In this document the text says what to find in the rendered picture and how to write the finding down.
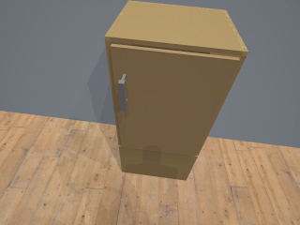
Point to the cupboard door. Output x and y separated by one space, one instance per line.
172 96

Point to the handle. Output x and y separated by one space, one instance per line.
122 93

